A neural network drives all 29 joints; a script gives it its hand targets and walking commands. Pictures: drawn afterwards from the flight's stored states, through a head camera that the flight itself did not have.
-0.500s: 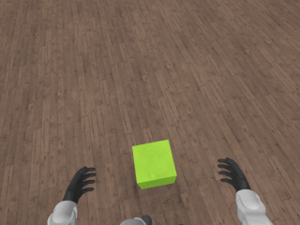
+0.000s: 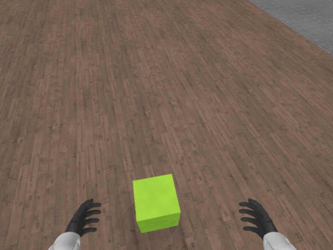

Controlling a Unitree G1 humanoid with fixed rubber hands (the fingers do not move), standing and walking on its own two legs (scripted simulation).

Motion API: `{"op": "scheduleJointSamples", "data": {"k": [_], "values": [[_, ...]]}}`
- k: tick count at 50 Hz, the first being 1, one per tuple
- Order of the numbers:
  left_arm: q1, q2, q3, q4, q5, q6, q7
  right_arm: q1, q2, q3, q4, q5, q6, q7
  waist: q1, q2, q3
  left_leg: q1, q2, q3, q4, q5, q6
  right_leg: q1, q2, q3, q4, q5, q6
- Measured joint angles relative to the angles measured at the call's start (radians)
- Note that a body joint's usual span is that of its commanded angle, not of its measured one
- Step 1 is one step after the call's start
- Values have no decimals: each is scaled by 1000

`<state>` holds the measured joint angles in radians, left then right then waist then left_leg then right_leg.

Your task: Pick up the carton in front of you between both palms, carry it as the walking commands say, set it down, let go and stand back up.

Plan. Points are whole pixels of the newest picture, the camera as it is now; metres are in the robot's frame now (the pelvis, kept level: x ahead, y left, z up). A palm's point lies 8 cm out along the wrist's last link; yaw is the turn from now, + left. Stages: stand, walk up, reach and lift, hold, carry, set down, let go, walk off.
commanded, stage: let go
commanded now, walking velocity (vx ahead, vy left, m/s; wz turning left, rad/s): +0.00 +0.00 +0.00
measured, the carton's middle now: (156, 204) +0.42 +0.07 -0.65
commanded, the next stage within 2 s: stand in 0.08 s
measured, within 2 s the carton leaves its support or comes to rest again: neither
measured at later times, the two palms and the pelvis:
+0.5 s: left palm (46, 230) +0.18 +0.32 -0.09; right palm (278, 237) +0.15 -0.26 -0.07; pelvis +0.03 +0.04 +0.00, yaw -2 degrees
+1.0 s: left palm (43, 239) +0.16 +0.32 -0.09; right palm out of the picture +0.13 -0.27 -0.08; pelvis +0.02 +0.03 +0.00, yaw -2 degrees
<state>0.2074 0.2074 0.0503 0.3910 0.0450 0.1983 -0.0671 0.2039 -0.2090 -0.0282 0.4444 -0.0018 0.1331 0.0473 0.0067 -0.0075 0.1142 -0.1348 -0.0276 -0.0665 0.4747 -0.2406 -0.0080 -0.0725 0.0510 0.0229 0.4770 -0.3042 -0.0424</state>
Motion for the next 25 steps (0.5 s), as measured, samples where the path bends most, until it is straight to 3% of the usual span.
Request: {"op": "scheduleJointSamples", "data": {"k": [6, 10, 15, 25], "values": [[3, 27, 1, -22, -18, 36, 30, 19, 11, 4, 10, -20, -17, -28, -8, 15, -11, 0, -18, 7, 30, -20, 21, 5, -18, 3, 22, -18, 20], [-7, 65, 4, 76, -12, -59, 68, 20, -22, 11, 120, -48, -64, -54, -1, -1, -83, -63, -19, 20, 66, -40, 30, -55, -20, 14, 47, -31, 31], [8, 108, 25, 159, -5, -138, 75, 36, -89, -18, 207, -55, -107, -63, 0, -30, -104, -89, -24, 35, 71, -53, 46, -82, -26, 28, 46, -36, 42], [4, 130, 6, 275, -14, -179, 84, -22, -122, -23, 289, -36, -139, -69, -9, -38, -98, -69, -35, 54, 37, -60, 63, -61, -40, 48, -1, -33, 60]]}}
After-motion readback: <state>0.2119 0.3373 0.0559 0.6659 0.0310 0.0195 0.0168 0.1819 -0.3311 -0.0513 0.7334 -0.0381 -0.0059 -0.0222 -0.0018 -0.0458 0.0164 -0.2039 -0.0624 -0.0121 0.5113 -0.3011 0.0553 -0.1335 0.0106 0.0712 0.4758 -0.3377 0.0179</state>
